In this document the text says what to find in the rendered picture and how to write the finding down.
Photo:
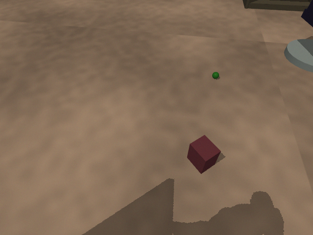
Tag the office chair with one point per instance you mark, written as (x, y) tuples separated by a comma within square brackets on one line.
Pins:
[(300, 52)]

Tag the bookshelf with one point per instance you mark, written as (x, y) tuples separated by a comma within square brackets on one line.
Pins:
[(288, 5)]

